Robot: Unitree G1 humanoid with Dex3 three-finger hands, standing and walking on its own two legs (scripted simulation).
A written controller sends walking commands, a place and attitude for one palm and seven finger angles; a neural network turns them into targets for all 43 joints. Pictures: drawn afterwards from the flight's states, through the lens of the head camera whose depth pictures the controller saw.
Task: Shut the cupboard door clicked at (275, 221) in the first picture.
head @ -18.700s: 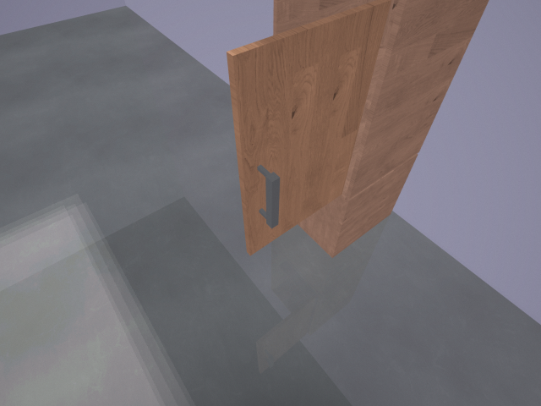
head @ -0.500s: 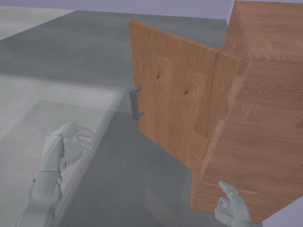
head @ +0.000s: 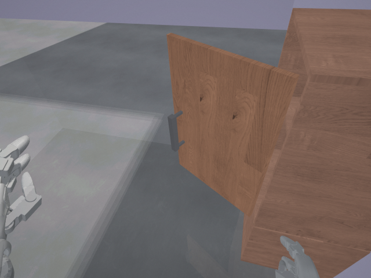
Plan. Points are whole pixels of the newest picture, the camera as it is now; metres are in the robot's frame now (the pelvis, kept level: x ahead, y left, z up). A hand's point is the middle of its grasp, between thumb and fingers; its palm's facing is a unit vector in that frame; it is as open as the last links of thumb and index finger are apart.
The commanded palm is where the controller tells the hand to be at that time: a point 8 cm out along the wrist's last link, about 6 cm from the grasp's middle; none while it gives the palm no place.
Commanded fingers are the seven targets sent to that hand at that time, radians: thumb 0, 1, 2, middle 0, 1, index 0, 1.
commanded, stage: draw the hand back to the body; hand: left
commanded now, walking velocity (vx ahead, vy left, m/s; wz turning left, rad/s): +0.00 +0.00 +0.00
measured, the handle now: (177, 131) +0.64 +0.13 -0.09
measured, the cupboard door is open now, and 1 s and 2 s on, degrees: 60 60 60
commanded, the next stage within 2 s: step back with the hand held close in 0.22 s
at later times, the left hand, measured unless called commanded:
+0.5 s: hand (54, 194) +0.20 +0.25 +0.16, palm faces +0.43 -0.78 -0.46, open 7.4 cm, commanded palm +0.14 +0.28 +0.18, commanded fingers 0.00 0.90 0.90 -0.20 -0.30 -0.20 -0.30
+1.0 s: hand (31, 219) +0.15 +0.26 +0.16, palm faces +0.38 -0.78 -0.50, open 7.4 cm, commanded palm +0.10 +0.30 +0.18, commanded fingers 0.00 0.90 0.90 -0.20 -0.30 -0.20 -0.30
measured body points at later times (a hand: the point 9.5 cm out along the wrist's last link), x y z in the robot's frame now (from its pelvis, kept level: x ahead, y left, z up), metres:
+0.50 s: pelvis +0.00 -0.02 +0.00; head -0.01 -0.04 +0.45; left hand +0.17 +0.29 +0.19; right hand +0.17 -0.25 -0.10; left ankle -0.02 +0.05 -0.74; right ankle +0.00 -0.10 -0.74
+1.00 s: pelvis -0.05 +0.01 -0.02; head -0.06 +0.00 +0.43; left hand +0.13 +0.30 +0.18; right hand +0.11 -0.25 -0.09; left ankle -0.02 +0.05 -0.74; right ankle +0.00 -0.10 -0.74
